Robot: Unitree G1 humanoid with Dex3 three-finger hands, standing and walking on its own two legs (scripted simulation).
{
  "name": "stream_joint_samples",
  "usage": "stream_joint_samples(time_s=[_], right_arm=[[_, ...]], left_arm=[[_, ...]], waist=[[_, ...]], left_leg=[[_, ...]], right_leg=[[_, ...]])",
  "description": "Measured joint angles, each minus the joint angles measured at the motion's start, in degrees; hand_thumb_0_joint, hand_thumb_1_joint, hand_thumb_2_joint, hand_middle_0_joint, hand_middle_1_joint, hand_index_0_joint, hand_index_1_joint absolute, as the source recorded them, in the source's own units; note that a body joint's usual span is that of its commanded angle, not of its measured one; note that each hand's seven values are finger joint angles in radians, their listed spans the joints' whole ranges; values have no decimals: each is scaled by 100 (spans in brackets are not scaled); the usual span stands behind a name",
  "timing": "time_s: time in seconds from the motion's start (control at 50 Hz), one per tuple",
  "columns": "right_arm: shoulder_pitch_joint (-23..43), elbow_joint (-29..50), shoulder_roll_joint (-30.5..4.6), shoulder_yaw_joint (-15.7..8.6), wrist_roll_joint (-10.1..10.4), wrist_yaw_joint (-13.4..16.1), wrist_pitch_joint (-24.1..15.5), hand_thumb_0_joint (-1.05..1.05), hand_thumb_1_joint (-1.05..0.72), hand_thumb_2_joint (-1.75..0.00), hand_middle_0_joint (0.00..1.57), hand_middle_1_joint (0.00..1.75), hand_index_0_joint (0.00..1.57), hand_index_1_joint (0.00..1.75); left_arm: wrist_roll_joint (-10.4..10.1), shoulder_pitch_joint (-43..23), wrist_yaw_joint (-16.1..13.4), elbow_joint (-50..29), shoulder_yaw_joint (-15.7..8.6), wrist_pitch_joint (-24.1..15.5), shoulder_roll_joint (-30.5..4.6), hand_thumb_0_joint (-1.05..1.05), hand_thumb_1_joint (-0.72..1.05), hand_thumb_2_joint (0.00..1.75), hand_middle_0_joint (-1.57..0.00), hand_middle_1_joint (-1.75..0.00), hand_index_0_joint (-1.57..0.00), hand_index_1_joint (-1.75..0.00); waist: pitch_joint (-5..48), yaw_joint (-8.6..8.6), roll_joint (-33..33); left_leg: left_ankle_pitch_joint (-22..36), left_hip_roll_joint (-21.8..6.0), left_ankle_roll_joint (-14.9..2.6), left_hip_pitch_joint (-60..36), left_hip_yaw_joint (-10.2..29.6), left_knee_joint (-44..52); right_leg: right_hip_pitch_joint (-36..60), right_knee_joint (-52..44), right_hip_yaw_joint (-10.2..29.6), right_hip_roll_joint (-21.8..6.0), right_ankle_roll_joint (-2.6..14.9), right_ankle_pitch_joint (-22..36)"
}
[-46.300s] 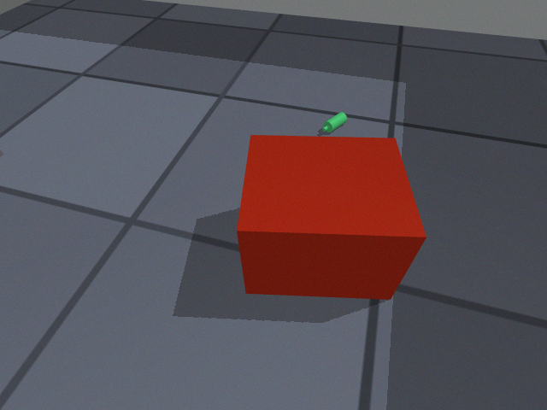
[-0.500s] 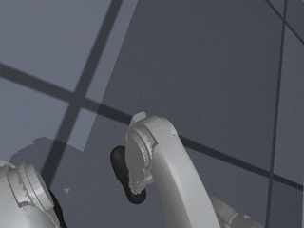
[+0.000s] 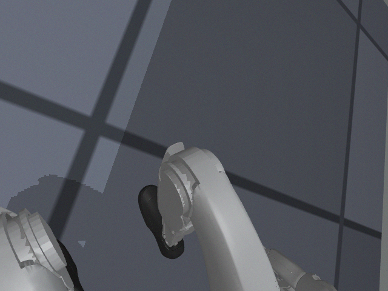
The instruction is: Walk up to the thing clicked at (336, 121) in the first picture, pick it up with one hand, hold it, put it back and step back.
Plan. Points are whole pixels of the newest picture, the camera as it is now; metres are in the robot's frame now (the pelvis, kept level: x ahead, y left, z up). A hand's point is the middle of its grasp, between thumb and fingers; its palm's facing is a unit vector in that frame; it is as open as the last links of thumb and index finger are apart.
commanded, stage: close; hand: left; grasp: from above
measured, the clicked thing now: out of the picture +0.45 +0.40 -0.28
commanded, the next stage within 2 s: settle in 0.62 s
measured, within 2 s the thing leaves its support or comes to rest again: leaves its support in 1.00 s
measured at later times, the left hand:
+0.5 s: hand out of the picture +0.43 +0.37 -0.26, palm faces -0.36 -0.27 -0.89, open 9.7 cm
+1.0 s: hand out of the picture +0.45 +0.38 -0.25, palm faces -0.34 -0.27 -0.90, open 9.6 cm
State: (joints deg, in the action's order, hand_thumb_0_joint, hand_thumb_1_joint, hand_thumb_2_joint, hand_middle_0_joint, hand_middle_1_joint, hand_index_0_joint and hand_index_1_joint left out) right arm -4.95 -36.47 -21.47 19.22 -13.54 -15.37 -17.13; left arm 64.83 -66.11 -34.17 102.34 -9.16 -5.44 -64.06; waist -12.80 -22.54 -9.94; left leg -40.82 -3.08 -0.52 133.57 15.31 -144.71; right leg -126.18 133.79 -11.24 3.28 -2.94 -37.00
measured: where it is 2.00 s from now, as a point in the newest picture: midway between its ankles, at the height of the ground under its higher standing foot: (122, 261)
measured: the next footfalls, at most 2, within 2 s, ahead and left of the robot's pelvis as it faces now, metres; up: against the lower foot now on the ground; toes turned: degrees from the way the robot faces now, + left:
none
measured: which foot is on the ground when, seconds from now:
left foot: down 0.00-1.00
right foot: down 0.00-1.00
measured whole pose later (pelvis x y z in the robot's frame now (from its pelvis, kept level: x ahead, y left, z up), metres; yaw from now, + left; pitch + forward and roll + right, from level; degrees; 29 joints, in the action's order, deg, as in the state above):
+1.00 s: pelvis +0.00 +0.00 +0.00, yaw +0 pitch +28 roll -15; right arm -5.8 -36.4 -21.3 19.3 -13.3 -14.7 -16.0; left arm 64.3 -64.8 -32.4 98.0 -10.4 -6.0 -63.8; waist -12.2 -21.7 -9.9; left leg -41.2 -3.1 -0.2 133.6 15.7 -144.4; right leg -126.2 133.3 -11.6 3.4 -2.7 -37.2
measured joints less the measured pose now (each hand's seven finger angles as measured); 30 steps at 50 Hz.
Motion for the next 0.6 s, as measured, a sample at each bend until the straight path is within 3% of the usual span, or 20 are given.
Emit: stream_joint_samples(time_s=[0.1,0.28,0.6], right_arm=[[-1,13,4,42,19,14,19,0,-90,-90,20,30,20,30],[-23,5,15,74,0,70,86,0,-89,-90,20,30,20,30],[-2,15,-19,55,-24,17,42,0,-89,-90,20,30,20,30]], left_arm=[[-64,56,55,-33,-66,-52,-2,0,-2,60,-46,-69,-48,-68],[21,117,61,-7,-40,-145,-35,0,10,53,-57,-61,-59,-60],[93,70,-11,23,-61,-141,-57,0,12,38,-66,-48,-70,-47]], waist=[[-21,1,-1],[-8,17,-31],[25,20,-32]], left_leg=[[16,-7,5,-6,17,5],[-5,-8,-9,-15,28,-19],[-16,23,1,6,40,-38]], right_leg=[[0,-13,-13,10,3,29],[25,-11,-20,18,-10,15],[26,7,-32,-3,-6,-19]])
